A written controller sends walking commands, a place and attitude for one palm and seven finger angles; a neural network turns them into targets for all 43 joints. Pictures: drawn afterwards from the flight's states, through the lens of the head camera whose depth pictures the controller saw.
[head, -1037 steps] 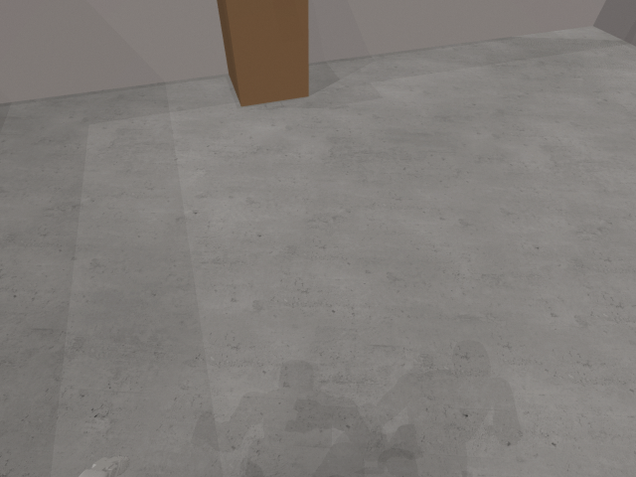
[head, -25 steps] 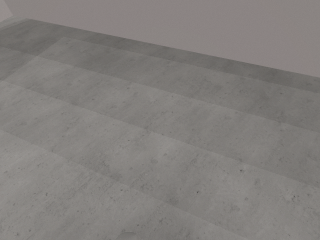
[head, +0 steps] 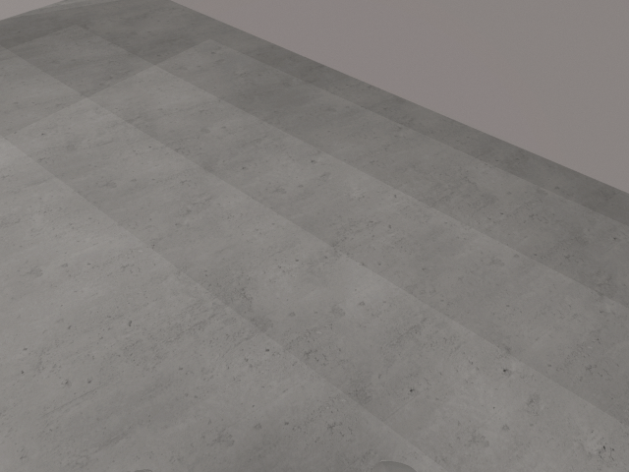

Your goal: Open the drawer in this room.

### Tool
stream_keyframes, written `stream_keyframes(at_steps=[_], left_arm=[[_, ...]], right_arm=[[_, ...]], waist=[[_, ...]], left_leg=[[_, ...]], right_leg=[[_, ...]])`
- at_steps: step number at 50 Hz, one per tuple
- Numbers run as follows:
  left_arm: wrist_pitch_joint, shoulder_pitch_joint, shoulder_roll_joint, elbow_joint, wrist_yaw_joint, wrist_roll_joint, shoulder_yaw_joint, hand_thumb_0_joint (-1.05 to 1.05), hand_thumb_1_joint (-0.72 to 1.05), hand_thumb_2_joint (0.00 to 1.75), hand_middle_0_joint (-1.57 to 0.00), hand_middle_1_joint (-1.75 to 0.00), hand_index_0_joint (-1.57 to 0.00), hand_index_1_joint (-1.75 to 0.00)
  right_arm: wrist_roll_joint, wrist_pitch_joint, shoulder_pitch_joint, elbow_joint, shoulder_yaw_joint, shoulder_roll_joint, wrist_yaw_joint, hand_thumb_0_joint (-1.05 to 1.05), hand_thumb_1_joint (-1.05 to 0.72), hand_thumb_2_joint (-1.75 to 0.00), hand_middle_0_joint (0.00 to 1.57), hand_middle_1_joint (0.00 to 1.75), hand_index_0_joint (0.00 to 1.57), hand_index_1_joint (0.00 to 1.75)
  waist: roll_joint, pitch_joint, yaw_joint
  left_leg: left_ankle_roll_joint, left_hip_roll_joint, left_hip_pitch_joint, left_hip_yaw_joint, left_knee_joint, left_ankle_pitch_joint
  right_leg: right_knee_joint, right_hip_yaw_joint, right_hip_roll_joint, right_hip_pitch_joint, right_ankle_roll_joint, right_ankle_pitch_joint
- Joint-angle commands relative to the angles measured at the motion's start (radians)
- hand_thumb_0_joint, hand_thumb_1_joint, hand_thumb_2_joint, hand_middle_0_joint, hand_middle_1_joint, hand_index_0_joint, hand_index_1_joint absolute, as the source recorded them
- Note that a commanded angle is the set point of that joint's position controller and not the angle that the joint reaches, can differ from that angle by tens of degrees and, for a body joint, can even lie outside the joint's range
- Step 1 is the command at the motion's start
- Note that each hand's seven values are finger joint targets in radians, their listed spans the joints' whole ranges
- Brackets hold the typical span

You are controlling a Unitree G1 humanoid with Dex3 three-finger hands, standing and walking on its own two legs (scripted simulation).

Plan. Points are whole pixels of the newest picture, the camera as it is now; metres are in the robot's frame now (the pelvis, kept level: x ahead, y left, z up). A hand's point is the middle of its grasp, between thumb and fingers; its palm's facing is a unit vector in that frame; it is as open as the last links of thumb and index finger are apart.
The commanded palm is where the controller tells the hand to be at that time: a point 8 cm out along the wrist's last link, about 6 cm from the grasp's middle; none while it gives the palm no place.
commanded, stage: turn or walk to find it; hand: left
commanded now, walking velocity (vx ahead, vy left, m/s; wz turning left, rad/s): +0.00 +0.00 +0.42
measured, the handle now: out of the picture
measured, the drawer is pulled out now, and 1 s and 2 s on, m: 0.00 0.00 0.00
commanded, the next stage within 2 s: none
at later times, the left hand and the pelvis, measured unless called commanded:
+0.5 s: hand out of the picture -0.02 +0.16 -0.16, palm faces +0.26 -0.93 -0.25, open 7.4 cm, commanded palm none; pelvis -0.02 -0.04 +0.00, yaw +14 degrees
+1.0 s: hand out of the picture -0.05 +0.21 -0.17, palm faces +0.45 -0.86 -0.24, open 7.4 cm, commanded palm none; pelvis -0.05 -0.02 +0.00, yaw +26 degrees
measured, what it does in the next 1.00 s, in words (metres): steps on the spot, turning left: right foot, then left foot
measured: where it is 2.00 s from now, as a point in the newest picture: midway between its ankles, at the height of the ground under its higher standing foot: outside the picture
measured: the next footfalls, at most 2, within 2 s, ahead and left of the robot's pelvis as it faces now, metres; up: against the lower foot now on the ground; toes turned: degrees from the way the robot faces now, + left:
right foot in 0.16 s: +0.03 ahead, -0.14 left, +0.00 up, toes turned +1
left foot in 0.62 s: -0.05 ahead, +0.10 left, +0.00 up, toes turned +22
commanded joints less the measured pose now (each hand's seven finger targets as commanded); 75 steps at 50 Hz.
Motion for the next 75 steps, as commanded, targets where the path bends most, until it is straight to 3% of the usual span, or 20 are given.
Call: stream_keyframes(at_steps=[1,6,8,9,12,14,24,29,31,32,38,46,52,53,55,56,58,61,72,75], left_arm=[[-0.028,-0.021,0.051,-0.092,0.006,-0.002,0.011,0.0,0.9,0.9,-0.2,-0.3,-0.2,-0.3],[-0.055,0.096,0.069,-0.07,0.013,-0.008,0.018,0.0,0.9,0.9,-0.2,-0.3,-0.2,-0.3],[-0.07,0.119,0.209,-0.073,0.024,0.014,0.044,0.0,0.9,0.9,-0.2,-0.3,-0.2,-0.3],[-0.067,0.106,0.197,-0.087,0.026,0.003,0.049,0.0,0.9,0.9,-0.2,-0.3,-0.2,-0.3],[-0.065,-0.036,0.116,-0.114,0.023,0.002,0.026,0.0,0.9,0.9,-0.2,-0.3,-0.2,-0.3],[-0.069,-0.035,0.093,-0.117,0.024,0.005,0.02,0.0,0.9,0.9,-0.2,-0.3,-0.2,-0.3],[-0.065,0.149,0.159,-0.033,0.019,0.018,0.042,0.0,0.9,0.9,-0.2,-0.3,-0.2,-0.3],[-0.05,0.098,0.159,-0.026,0.018,0.005,0.048,0.0,0.9,0.9,-0.2,-0.3,-0.2,-0.3],[-0.035,0.102,0.049,-0.075,0.009,-0.005,0.017,0.0,0.9,0.9,-0.2,-0.3,-0.2,-0.3],[-0.02,0.023,0.064,-0.086,0.018,0.004,0.009,0.0,0.9,0.9,-0.2,-0.3,-0.2,-0.3],[-0.029,0.041,0.071,-0.032,-0.001,0.0,0.016,0.0,0.9,0.9,-0.2,-0.3,-0.2,-0.3],[-0.026,-0.025,0.055,-0.081,0.004,-0.003,0.01,0.0,0.9,0.9,-0.2,-0.3,-0.2,-0.3],[-0.047,0.058,0.055,-0.077,0.01,-0.009,0.012,0.0,0.9,0.9,-0.2,-0.3,-0.2,-0.3],[-0.057,0.101,0.079,-0.067,0.012,-0.007,0.017,0.0,0.9,0.9,-0.2,-0.3,-0.2,-0.3],[-0.072,0.143,0.214,-0.066,0.021,0.014,0.041,0.0,0.9,0.9,-0.2,-0.3,-0.2,-0.3],[-0.074,0.131,0.194,-0.074,0.023,0.002,0.047,0.0,0.9,0.9,-0.2,-0.3,-0.2,-0.3],[-0.065,0.024,0.138,-0.097,0.027,0.001,0.035,0.0,0.9,0.9,-0.2,-0.3,-0.2,-0.3],[-0.074,-0.001,0.097,-0.106,0.024,0.005,0.02,0.0,0.9,0.9,-0.2,-0.3,-0.2,-0.3],[-0.064,0.157,0.159,-0.027,0.02,0.018,0.042,0.0,0.9,0.9,-0.2,-0.3,-0.2,-0.3],[-0.058,0.134,0.171,-0.018,0.019,0.015,0.047,0.0,0.9,0.9,-0.2,-0.3,-0.2,-0.3]], right_arm=[[-0.004,-0.006,0.055,-0.054,-0.06,-0.224,-0.012,0.0,-0.9,-0.9,0.2,0.3,0.2,0.3],[0.006,-0.002,0.044,-0.063,-0.064,-0.198,-0.007,0.0,-0.9,-0.9,0.2,0.3,0.2,0.3],[0.017,-0.005,0.064,-0.093,-0.047,-0.096,0.004,0.0,-0.9,-0.9,0.2,0.3,0.2,0.3],[0.003,0.014,0.047,-0.087,-0.063,-0.151,-0.003,0.0,-0.9,-0.9,0.2,0.3,0.2,0.3],[-0.002,0.038,0.095,-0.028,-0.068,-0.136,0.012,0.0,-0.9,-0.9,0.2,0.3,0.2,0.3],[-0.002,0.04,0.123,-0.01,-0.064,-0.12,0.018,0.0,-0.9,-0.9,0.2,0.3,0.2,0.3],[0.012,0.02,-0.017,-0.029,-0.031,-0.095,0.013,0.0,-0.9,-0.9,0.2,0.3,0.2,0.3],[0.015,-0.006,0.082,-0.009,-0.028,-0.125,0.009,0.0,-0.9,-0.9,0.2,0.3,0.2,0.3],[0.005,-0.015,0.136,-0.013,-0.066,-0.296,0.005,0.0,-0.9,-0.9,0.2,0.3,0.2,0.3],[0.004,-0.01,0.166,0.009,-0.066,-0.3,-0.006,0.0,-0.9,-0.9,0.2,0.3,0.2,0.3],[0.006,-0.023,0.038,-0.027,-0.04,-0.217,-0.024,0.0,-0.9,-0.9,0.2,0.3,0.2,0.3],[-0.001,-0.011,0.058,-0.04,-0.055,-0.226,-0.015,0.0,-0.9,-0.9,0.2,0.3,0.2,0.3],[0.001,-0.002,0.03,-0.057,-0.062,-0.213,-0.011,0.0,-0.9,-0.9,0.2,0.3,0.2,0.3],[0.008,-0.004,0.028,-0.06,-0.061,-0.197,-0.008,0.0,-0.9,-0.9,0.2,0.3,0.2,0.3],[0.016,-0.007,0.041,-0.1,-0.047,-0.106,0.0,0.0,-0.9,-0.9,0.2,0.3,0.2,0.3],[0.005,0.014,0.039,-0.084,-0.061,-0.157,-0.006,0.0,-0.9,-0.9,0.2,0.3,0.2,0.3],[0.004,0.03,0.039,-0.052,-0.068,-0.15,0.004,0.0,-0.9,-0.9,0.2,0.3,0.2,0.3],[0.0,0.038,0.094,-0.016,-0.058,-0.124,0.016,0.0,-0.9,-0.9,0.2,0.3,0.2,0.3],[0.015,0.018,-0.034,-0.031,-0.025,-0.097,0.013,0.0,-0.9,-0.9,0.2,0.3,0.2,0.3],[0.017,0.006,0.014,-0.024,-0.021,-0.1,0.009,0.0,-0.9,-0.9,0.2,0.3,0.2,0.3]], waist=[[0.186,-0.113,-0.036],[0.125,-0.166,0.022],[-0.258,-0.149,0.037],[-0.209,-0.132,0.043],[-0.106,-0.033,-0.036],[-0.138,-0.028,-0.039],[-0.193,-0.096,0.055],[-0.13,-0.152,-0.017],[0.329,-0.162,-0.051],[0.292,-0.149,-0.085],[0.152,-0.113,-0.017],[0.165,-0.098,-0.036],[0.16,-0.136,0.007],[0.112,-0.149,0.029],[-0.264,-0.157,0.046],[-0.242,-0.142,0.047],[-0.105,-0.043,-0.005],[-0.133,-0.049,-0.026],[-0.185,-0.1,0.058],[-0.178,-0.128,0.027]], left_leg=[[0.141,0.25,0.087,-0.294,-0.106,0.318],[0.063,0.161,-0.069,-0.282,0.021,0.271],[-0.066,-0.051,-0.36,-0.03,0.354,-0.316],[-0.061,-0.008,-0.329,-0.067,0.543,-0.369],[-0.076,0.035,-0.325,-0.044,0.779,-0.201],[-0.09,0.045,-0.308,-0.016,0.789,-0.145],[-0.101,0.051,-0.216,0.093,0.37,-0.278],[-0.069,0.058,0.061,0.124,-0.041,-0.012],[0.1,0.423,0.286,-0.314,-0.122,0.504],[0.152,0.442,0.188,-0.308,-0.135,0.464],[0.119,0.272,0.188,-0.134,-0.081,0.574],[0.138,0.261,0.126,-0.232,-0.087,0.446],[0.095,0.2,0.004,-0.277,-0.001,0.407],[0.055,0.163,-0.06,-0.255,0.054,0.309],[-0.065,-0.052,-0.335,-0.019,0.41,-0.373],[-0.06,-0.001,-0.301,-0.077,0.584,-0.395],[-0.065,0.034,-0.312,-0.065,0.755,-0.283],[-0.091,0.047,-0.3,-0.018,0.782,-0.167],[-0.096,0.055,-0.191,0.103,0.358,-0.277],[-0.083,0.049,-0.084,0.14,0.176,-0.195]], right_leg=[[-0.133,0.004,0.022,0.004,-0.015,-0.023],[-0.572,-0.015,0.034,0.326,-0.035,0.222],[-0.697,0.335,-0.362,0.486,-0.186,0.357],[-0.712,0.339,-0.412,0.339,-0.254,0.336],[-0.703,0.131,-0.262,0.206,-0.212,0.249],[-0.699,0.052,-0.226,0.199,-0.186,0.285],[-0.596,0.004,-0.276,0.394,-0.235,0.627],[-0.413,-0.096,-0.252,0.286,-0.139,0.551],[-0.084,-0.147,-0.061,-0.123,-0.018,-0.188],[0.027,-0.048,-0.054,-0.092,-0.026,-0.225],[0.106,-0.004,-0.03,-0.113,-0.011,-0.005],[-0.073,-0.003,0.007,-0.039,-0.006,-0.024],[-0.439,-0.032,0.051,0.219,-0.03,0.144],[-0.577,-0.012,0.02,0.33,-0.036,0.25],[-0.667,0.335,-0.385,0.477,-0.206,0.499],[-0.696,0.342,-0.408,0.341,-0.256,0.445],[-0.697,0.229,-0.323,0.225,-0.247,0.342],[-0.678,0.056,-0.234,0.238,-0.197,0.378],[-0.599,-0.01,-0.289,0.379,-0.239,0.618],[-0.537,-0.047,-0.294,0.355,-0.208,0.604]])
